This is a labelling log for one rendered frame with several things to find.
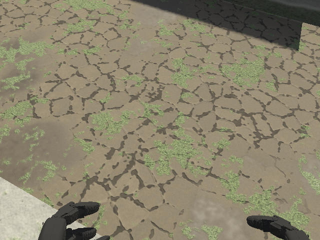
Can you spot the right robot hand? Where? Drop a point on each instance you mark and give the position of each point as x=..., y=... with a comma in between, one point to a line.
x=277, y=226

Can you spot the left robot hand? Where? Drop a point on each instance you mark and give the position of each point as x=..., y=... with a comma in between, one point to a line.
x=55, y=228

